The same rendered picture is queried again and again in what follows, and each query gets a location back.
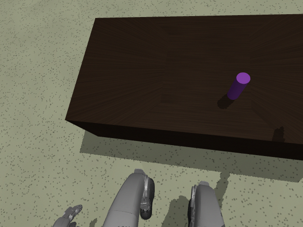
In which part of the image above can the can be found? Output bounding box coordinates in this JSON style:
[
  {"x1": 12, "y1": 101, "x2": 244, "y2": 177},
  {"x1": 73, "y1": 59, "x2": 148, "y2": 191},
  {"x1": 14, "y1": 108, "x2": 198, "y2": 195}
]
[{"x1": 227, "y1": 72, "x2": 250, "y2": 100}]

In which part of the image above can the left robot hand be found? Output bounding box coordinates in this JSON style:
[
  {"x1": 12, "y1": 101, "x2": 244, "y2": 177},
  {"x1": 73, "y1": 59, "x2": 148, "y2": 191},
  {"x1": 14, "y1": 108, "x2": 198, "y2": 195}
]
[{"x1": 52, "y1": 205, "x2": 83, "y2": 227}]

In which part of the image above can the left robot foot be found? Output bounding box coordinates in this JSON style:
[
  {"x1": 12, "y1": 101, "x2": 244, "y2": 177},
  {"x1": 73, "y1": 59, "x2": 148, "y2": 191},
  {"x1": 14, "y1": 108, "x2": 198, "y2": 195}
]
[{"x1": 140, "y1": 178, "x2": 155, "y2": 220}]

